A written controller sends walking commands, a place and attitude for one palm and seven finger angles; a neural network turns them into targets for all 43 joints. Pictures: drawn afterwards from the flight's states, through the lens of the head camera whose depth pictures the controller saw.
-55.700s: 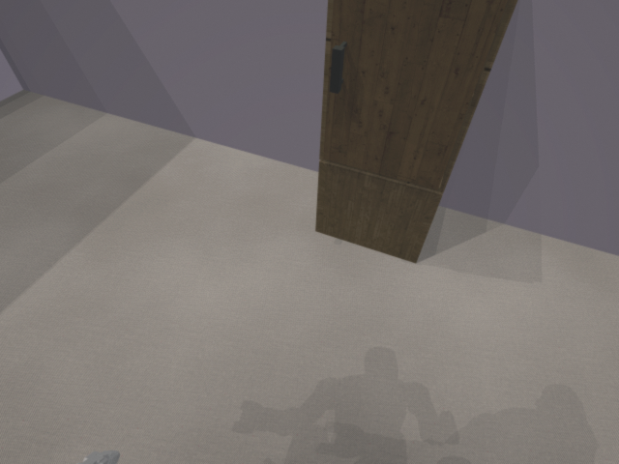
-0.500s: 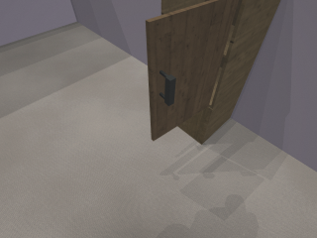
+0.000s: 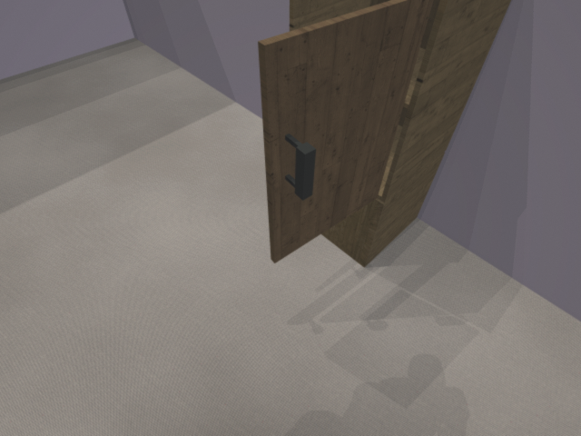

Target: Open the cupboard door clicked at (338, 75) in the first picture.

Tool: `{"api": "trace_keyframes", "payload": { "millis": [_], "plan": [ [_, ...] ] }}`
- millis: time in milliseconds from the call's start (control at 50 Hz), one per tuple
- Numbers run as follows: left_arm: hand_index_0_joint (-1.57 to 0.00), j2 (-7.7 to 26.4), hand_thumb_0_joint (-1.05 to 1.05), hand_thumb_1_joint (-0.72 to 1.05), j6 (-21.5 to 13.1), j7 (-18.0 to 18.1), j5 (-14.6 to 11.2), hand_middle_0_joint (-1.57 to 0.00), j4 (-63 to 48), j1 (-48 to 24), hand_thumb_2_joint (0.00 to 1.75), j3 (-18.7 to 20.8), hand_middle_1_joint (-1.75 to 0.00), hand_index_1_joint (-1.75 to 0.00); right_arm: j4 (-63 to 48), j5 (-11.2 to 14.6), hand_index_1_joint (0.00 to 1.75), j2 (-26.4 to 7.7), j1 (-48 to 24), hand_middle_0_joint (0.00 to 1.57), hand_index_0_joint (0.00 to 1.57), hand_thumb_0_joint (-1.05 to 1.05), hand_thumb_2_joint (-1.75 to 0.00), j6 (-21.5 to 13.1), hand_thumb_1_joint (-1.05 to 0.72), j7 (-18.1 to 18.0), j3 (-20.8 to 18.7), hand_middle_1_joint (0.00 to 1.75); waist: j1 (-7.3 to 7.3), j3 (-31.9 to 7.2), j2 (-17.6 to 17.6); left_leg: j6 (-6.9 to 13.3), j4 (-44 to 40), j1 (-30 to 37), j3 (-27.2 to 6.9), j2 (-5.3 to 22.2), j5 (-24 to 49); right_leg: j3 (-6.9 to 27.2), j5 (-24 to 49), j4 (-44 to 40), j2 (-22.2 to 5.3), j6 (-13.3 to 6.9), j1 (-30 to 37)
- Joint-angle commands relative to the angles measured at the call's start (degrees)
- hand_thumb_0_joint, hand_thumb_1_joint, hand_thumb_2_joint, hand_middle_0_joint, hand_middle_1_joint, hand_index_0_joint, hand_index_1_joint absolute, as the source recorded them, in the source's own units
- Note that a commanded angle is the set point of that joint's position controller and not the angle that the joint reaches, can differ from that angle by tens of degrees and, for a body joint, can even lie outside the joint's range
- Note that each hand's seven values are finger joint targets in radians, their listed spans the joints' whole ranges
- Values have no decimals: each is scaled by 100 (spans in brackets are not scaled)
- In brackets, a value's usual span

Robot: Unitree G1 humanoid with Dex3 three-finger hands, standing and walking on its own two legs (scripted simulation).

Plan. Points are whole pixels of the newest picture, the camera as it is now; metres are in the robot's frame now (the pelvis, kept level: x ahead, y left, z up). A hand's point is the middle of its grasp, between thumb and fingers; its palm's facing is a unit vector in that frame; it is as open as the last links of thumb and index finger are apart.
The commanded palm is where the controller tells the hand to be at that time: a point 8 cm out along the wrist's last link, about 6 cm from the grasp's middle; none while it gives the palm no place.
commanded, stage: look to check the result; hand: left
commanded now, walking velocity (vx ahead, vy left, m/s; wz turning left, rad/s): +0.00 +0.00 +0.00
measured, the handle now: (297, 166) +0.60 +0.02 +0.00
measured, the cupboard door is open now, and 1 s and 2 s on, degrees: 84 84 84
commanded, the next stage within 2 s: stand and wait in 0.42 s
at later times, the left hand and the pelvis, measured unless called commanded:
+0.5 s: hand out of the picture +0.01 +0.15 -0.18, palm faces +0.05 -0.98 -0.17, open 7.4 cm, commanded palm none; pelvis +0.02 -0.01 +0.00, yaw +0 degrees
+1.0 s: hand out of the picture +0.02 +0.15 -0.17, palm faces +0.06 -0.98 -0.19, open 7.4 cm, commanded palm none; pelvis +0.03 -0.02 +0.00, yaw +0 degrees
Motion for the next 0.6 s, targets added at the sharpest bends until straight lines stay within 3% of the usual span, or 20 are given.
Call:
{"api": "trace_keyframes", "payload": {
  "millis": [0, 260, 280, 580],
  "plan": [
    [-20, 517, 0, 90, -79, 38, -27, -20, -58, 437, 90, 42, -30, -30, -106, 12, 30, -504, 292, 20, 20, 0, -90, -67, -90, -35, -100, 30, -16, 169, 47, 122, -447, 144, -414, 433, 517, 464, 414, -634, -481, -182, -315],
    [-20, 540, 0, 90, -105, 44, -35, -20, -9, 444, 90, 24, -30, -30, -34, 16, 30, -554, 193, 20, 20, 0, -90, -88, -90, -52, -72, 30, -13, 128, 22, 113, -460, 314, -393, 455, 874, 461, 801, -703, -497, -176, -136],
    [-20, 560, 0, 90, -113, 44, -32, -20, -7, 470, 90, 35, -30, -30, -56, 28, 30, -573, 187, 20, 20, 0, -90, -88, -90, -55, -77, 30, 7, 106, -112, 116, -440, 337, -381, 464, 916, 437, 867, -709, -492, -173, -118],
    [-20, 620, 0, 90, -140, 51, -40, -20, -53, 408, 90, 44, -30, -30, -32, 26, 30, -631, 138, 20, 20, 0, -90, -99, -90, -71, -87, 30, 14, 69, -44, 94, -413, 408, -354, 465, 1147, 416, 1362, -745, -521, -188, 96]
  ]
}}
